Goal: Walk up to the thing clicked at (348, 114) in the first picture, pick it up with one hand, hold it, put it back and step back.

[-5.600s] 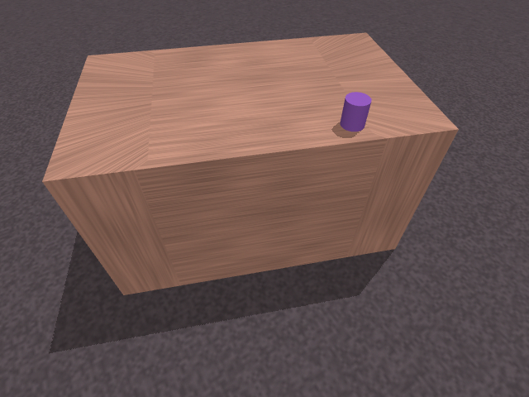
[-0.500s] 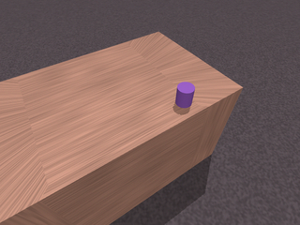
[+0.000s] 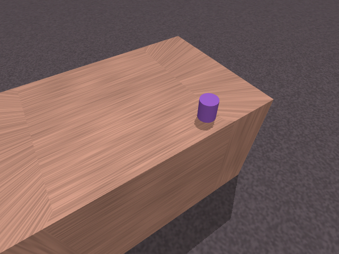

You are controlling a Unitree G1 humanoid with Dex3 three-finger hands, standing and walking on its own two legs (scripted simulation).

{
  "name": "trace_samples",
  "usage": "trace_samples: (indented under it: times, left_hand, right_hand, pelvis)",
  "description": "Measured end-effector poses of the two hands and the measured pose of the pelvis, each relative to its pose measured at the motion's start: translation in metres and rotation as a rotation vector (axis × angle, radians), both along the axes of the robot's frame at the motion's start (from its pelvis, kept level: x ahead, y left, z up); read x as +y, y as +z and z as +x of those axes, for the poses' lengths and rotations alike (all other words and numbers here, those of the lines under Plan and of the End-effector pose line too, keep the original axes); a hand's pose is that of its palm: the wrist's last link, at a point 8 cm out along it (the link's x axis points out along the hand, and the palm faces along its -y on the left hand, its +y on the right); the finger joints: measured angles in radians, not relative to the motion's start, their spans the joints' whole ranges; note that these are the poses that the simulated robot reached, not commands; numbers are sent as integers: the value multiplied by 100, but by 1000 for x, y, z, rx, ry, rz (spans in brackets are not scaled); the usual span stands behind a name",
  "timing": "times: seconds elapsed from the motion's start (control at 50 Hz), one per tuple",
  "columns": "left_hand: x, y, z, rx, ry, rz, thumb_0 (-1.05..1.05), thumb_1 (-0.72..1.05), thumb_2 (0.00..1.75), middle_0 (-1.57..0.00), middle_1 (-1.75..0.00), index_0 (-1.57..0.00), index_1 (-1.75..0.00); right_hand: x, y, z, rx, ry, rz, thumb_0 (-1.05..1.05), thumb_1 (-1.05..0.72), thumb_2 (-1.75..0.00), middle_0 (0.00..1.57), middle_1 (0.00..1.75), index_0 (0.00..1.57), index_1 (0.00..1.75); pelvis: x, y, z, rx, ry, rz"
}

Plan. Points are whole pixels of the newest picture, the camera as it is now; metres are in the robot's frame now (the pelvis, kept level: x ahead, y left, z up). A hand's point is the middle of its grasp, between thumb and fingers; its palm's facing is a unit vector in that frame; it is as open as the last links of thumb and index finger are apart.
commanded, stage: stand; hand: right
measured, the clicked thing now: (207, 108) +0.65 -0.14 -0.09
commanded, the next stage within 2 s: walk up in 0.82 s
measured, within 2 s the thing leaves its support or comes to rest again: neither
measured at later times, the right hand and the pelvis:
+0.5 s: hand out of the picture +0.07 -0.25 -0.16, palm faces -0.02 +0.94 -0.34, open 7.4 cm; pelvis +0.00 +0.00 +0.00, yaw +0 degrees
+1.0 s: hand out of the picture +0.03 -0.32 -0.15, palm faces -0.07 +0.88 -0.48, open 7.4 cm; pelvis +0.00 -0.03 -0.01, yaw +5 degrees
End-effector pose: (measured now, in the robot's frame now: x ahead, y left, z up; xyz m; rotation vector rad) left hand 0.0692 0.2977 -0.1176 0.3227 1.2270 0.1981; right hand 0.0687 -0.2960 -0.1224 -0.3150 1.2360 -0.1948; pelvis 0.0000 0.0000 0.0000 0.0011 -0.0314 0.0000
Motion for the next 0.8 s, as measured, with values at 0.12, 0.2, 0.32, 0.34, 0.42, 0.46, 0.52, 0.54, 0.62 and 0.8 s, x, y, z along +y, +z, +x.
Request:
trace_samples:
  times: [0.12, 0.2, 0.32, 0.34, 0.42, 0.46, 0.52, 0.54, 0.62, 0.8]
  left_hand:
    - [1, 0, 0, -3, 0, 1, 0, 90, 90, -21, -30, -21, -30]
    - [1, 0, -1, -2, -2, 0, 0, 90, 90, -21, -30, -21, -30]
    - [2, 0, -2, -1, -2, 0, 0, 90, 90, -21, -30, -21, -30]
    - [2, 0, -2, 0, -3, 0, 0, 90, 90, -21, -30, -21, -30]
    - [2, 0, -3, 3, -3, -1, 0, 90, 90, -21, -30, -21, -30]
    - [2, -1, -4, 6, -5, -1, 0, 90, 90, -21, -30, -21, -30]
    - [2, -1, -5, 10, -6, -1, 0, 90, 90, -21, -30, -21, -30]
    - [2, -1, -5, 11, -6, -1, 0, 90, 90, -21, -30, -21, -30]
    - [2, -1, -5, 11, -7, 0, 0, 90, 90, -21, -30, -21, -30]
    - [3, -1, -3, 6, -10, 0, 0, 90, 90, -21, -30, -21, -30]
  right_hand:
    - [1, 0, 0, -4, -1, 0, 1, -90, -90, 20, 30, 20, 30]
    - [1, 1, -1, -3, -3, 0, 1, -90, -90, 20, 30, 20, 30]
    - [1, 1, -3, -4, -5, -1, 1, -90, -90, 20, 30, 20, 30]
    - [1, 1, -3, -4, -6, -1, 1, -90, -90, 20, 30, 20, 30]
    - [1, 1, -4, -1, -6, -1, 1, -90, -90, 20, 30, 20, 30]
    - [2, 1, -5, 1, -6, -1, 1, -90, -90, 20, 30, 20, 30]
    - [2, 0, -6, 3, -7, -1, 1, -90, -90, 20, 30, 20, 30]
    - [2, 0, -6, 4, -8, -1, 1, -90, -90, 20, 30, 20, 30]
    - [2, 0, -7, 8, -11, -1, 1, -90, -90, 20, 30, 20, 30]
    - [2, 1, -7, 5, -12, -1, 1, -90, -90, 20, 30, 20, 30]
  pelvis:
    - [1, 0, -1, -2, 0, 0]
    - [1, 0, -1, -1, -1, 0]
    - [2, 0, -1, -2, -3, 0]
    - [2, 0, -2, -3, -3, 0]
    - [2, 0, -2, -2, -3, 1]
    - [2, 0, -2, -1, -4, 1]
    - [2, 0, -2, 0, -6, 1]
    - [3, 0, -2, 0, -6, 1]
    - [3, 0, -2, 0, -5, 0]
    - [3, 0, -1, -2, -7, 1]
